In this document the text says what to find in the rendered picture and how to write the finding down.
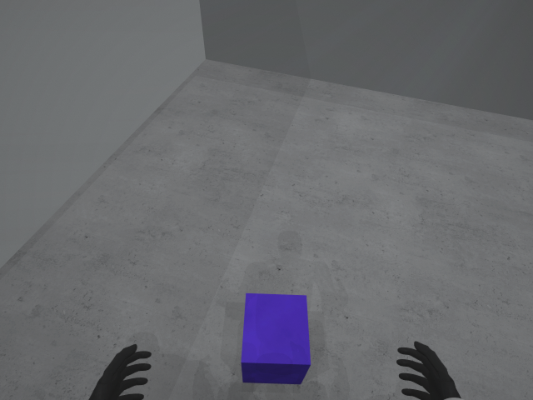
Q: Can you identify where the robot right hand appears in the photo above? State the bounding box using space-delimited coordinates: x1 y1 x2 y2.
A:
396 341 461 400

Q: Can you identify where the robot left hand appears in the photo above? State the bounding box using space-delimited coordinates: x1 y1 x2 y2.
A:
89 344 152 400

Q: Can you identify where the carton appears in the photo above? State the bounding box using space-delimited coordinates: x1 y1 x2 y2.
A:
242 293 311 384

